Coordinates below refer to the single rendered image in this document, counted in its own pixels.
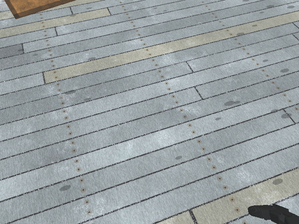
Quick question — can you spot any robot right hand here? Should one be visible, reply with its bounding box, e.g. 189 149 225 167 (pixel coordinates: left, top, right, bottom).
248 203 299 224

